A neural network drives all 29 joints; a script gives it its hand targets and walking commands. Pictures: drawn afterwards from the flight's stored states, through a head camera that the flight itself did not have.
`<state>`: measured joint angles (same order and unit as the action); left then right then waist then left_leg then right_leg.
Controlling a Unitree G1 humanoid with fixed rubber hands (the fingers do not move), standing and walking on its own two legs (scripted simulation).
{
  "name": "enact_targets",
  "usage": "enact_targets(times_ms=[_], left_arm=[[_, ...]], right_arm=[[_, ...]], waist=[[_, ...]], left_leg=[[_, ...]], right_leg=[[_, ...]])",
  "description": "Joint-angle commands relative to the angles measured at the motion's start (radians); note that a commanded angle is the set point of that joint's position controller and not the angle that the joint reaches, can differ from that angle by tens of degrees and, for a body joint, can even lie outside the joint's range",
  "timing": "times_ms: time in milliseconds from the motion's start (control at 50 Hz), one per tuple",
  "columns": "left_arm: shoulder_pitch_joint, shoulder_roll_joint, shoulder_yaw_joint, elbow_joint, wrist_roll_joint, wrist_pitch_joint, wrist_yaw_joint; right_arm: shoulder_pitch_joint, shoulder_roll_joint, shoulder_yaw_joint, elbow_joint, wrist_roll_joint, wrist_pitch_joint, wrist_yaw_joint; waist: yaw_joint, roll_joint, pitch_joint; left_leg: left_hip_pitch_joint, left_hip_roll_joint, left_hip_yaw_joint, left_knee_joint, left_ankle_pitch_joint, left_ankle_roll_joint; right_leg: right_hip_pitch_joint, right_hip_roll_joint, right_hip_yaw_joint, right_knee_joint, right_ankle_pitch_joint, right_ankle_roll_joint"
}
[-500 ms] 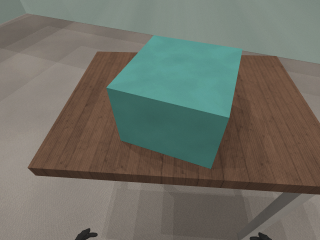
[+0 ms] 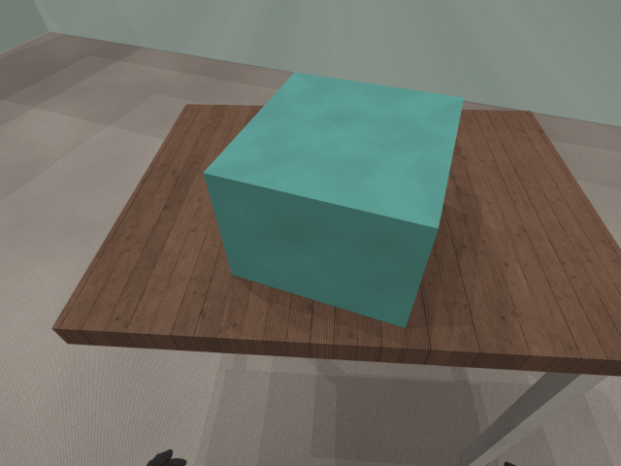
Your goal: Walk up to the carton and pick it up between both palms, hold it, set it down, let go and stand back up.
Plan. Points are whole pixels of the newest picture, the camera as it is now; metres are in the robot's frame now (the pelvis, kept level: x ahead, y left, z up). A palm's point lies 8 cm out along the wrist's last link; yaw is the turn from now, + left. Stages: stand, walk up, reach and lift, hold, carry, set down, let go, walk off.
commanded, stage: stand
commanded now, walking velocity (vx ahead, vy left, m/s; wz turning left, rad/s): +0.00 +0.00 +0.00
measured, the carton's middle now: (344, 188) +0.48 -0.01 +0.11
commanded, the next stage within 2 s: none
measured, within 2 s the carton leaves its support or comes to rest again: neither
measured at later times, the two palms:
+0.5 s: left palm out of the picture +0.10 +0.25 -0.10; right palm out of the picture +0.09 -0.25 -0.10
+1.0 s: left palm out of the picture +0.09 +0.25 -0.10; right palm out of the picture +0.08 -0.25 -0.10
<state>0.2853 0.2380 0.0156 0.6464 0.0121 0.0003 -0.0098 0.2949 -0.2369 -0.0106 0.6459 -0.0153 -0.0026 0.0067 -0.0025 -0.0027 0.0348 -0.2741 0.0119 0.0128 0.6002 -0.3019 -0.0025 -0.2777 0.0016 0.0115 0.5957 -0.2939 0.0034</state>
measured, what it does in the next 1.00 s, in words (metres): stands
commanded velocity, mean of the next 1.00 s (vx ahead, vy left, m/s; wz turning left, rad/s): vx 0.00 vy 0.00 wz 0.00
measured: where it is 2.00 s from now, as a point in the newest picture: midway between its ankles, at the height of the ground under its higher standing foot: outside the picture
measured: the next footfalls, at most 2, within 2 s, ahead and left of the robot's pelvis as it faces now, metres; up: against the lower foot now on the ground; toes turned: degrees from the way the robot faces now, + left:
none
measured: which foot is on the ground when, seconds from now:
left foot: down 0.00-1.00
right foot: down 0.00-1.00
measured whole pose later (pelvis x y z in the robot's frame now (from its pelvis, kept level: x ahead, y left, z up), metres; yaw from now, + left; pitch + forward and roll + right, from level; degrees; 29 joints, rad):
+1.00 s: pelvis +0.00 +0.00 +0.00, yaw -1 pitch -1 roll +0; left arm 0.30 0.25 0.00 0.69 0.01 0.00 -0.01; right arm 0.31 -0.25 0.00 0.69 -0.01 0.00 0.00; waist 0.00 -0.01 0.03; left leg -0.26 0.01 0.02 0.57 -0.29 0.00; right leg -0.27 0.00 0.02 0.57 -0.28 0.01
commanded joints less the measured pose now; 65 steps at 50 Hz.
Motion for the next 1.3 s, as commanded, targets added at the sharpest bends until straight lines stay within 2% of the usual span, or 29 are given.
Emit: enact_targets(times_ms=[0, 120, 160, 180, 240, 320, 380, 420, 540, 660, 680, 740, 800, 880, 900, 960, 1060, 1280], left_arm=[[-0.017, 0.123, 0.04, -0.097, 0.001, -0.029, 0.006], [-0.008, 0.124, 0.038, -0.092, -0.001, -0.026, 0.008], [-0.015, 0.127, 0.037, -0.094, -0.001, -0.026, 0.008], [-0.011, 0.127, 0.037, -0.093, -0.002, -0.026, 0.009], [-0.009, 0.129, 0.036, -0.09, -0.001, -0.026, 0.008], [-0.005, 0.123, 0.035, -0.082, 0.001, -0.024, 0.008], [-0.008, 0.13, 0.035, -0.078, -0.001, -0.024, 0.008], [0.003, 0.127, 0.035, -0.074, -0.002, -0.026, 0.008], [-0.004, 0.132, 0.034, -0.067, -0.002, -0.026, 0.01], [0.0, 0.129, 0.029, -0.059, -0.003, -0.024, 0.009], [0.005, 0.126, 0.031, -0.055, -0.004, -0.023, 0.009], [-0.002, 0.136, 0.031, -0.058, -0.004, -0.023, 0.01], [0.002, 0.135, 0.031, -0.054, -0.002, -0.024, 0.01], [0.01, 0.138, 0.029, -0.051, -0.003, -0.024, 0.011], [0.012, 0.133, 0.029, -0.047, -0.002, -0.024, 0.011], [0.02, 0.135, 0.029, -0.038, 0.0, -0.025, 0.011], [0.021, 0.137, 0.027, -0.033, -0.001, -0.023, 0.013], [0.029, 0.141, 0.025, -0.019, -0.003, -0.022, 0.014]], right_arm=[[-0.011, -0.123, -0.041, -0.096, 0.002, -0.028, -0.006], [-0.01, -0.128, -0.042, -0.088, 0.002, -0.026, -0.007], [-0.002, -0.126, -0.042, -0.083, 0.002, -0.025, -0.007], [-0.006, -0.129, -0.041, -0.079, 0.001, -0.025, -0.008], [0.0, -0.13, -0.04, -0.078, 0.002, -0.024, -0.008], [-0.002, -0.133, -0.038, -0.075, 0.006, -0.025, -0.008], [0.007, -0.131, -0.04, -0.073, 0.004, -0.024, -0.007], [0.005, -0.134, -0.039, -0.074, 0.003, -0.024, -0.008], [0.012, -0.134, -0.036, -0.068, 0.006, -0.025, -0.009], [0.008, -0.139, -0.037, -0.066, 0.004, -0.023, -0.01], [0.01, -0.14, -0.038, -0.064, 0.004, -0.023, -0.01], [0.019, -0.142, -0.036, -0.057, 0.007, -0.022, -0.01], [0.016, -0.139, -0.035, -0.055, 0.004, -0.023, -0.01], [0.02, -0.14, -0.036, -0.049, 0.005, -0.024, -0.01], [0.016, -0.141, -0.036, -0.049, 0.005, -0.023, -0.01], [0.028, -0.142, -0.034, -0.042, 0.006, -0.024, -0.01], [0.026, -0.143, -0.033, -0.038, 0.007, -0.021, -0.011], [0.035, -0.148, -0.03, -0.021, 0.007, -0.019, -0.013]], waist=[[0.002, 0.001, -0.055], [0.004, 0.003, -0.036], [-0.006, -0.001, -0.04], [0.001, 0.013, -0.04], [0.0, -0.003, -0.049], [0.001, 0.017, -0.039], [-0.002, -0.006, -0.028], [0.003, 0.016, -0.036], [0.002, -0.007, -0.048], [0.001, 0.0, -0.028], [0.003, 0.015, -0.032], [-0.001, -0.007, -0.033], [-0.002, 0.008, -0.031], [-0.001, -0.01, -0.024], [0.003, 0.013, -0.025], [0.001, 0.026, -0.034], [0.003, 0.005, -0.022], [0.001, -0.001, -0.015]], left_leg=[[0.017, 0.069, -0.084, -0.117, 0.083, 0.029], [0.013, 0.072, -0.083, -0.122, 0.095, 0.03], [0.017, 0.07, -0.08, -0.119, 0.099, 0.027], [0.016, 0.069, -0.083, -0.121, 0.102, 0.029], [0.02, 0.071, -0.079, -0.122, 0.095, 0.029], [0.003, 0.079, -0.087, -0.139, 0.084, 0.034], [0.004, 0.074, -0.085, -0.135, 0.079, 0.03], [0.016, 0.074, -0.084, -0.133, 0.075, 0.031], [0.02, 0.076, -0.085, -0.134, 0.101, 0.032], [0.023, 0.081, -0.088, -0.142, 0.095, 0.034], [0.016, 0.079, -0.086, -0.141, 0.089, 0.034], [0.012, 0.075, -0.086, -0.148, 0.061, 0.03], [0.019, 0.077, -0.083, -0.147, 0.067, 0.031], [0.011, 0.076, -0.089, -0.152, 0.057, 0.031], [0.007, 0.076, -0.086, -0.153, 0.053, 0.032], [0.019, 0.079, -0.089, -0.152, 0.082, 0.035], [0.017, 0.08, -0.088, -0.152, 0.088, 0.036], [0.028, 0.077, -0.087, -0.157, 0.086, 0.033]], right_leg=[[-0.004, -0.079, 0.097, -0.116, 0.087, -0.043], [-0.006, -0.076, 0.094, -0.116, 0.103, -0.04], [-0.008, -0.077, 0.097, -0.119, 0.102, -0.04], [-0.005, -0.077, 0.1, -0.12, 0.104, -0.042], [0.001, -0.076, 0.095, -0.119, 0.101, -0.04], [0.01, -0.074, 0.094, -0.115, 0.099, -0.038], [0.0, -0.073, 0.094, -0.119, 0.098, -0.037], [-0.002, -0.075, 0.102, -0.124, 0.097, -0.039], [0.012, -0.076, 0.097, -0.12, 0.119, -0.037], [-0.002, -0.071, 0.096, -0.126, 0.102, -0.035], [0.003, -0.071, 0.095, -0.129, 0.103, -0.036], [0.002, -0.073, 0.098, -0.138, 0.075, -0.035], [0.002, -0.075, 0.102, -0.136, 0.082, -0.035], [-0.003, -0.075, 0.102, -0.136, 0.076, -0.037], [-0.001, -0.074, 0.103, -0.137, 0.072, -0.036], [0.017, -0.076, 0.098, -0.127, 0.106, -0.032], [0.017, -0.075, 0.097, -0.129, 0.116, -0.03], [0.013, -0.076, 0.099, -0.141, 0.11, -0.03]])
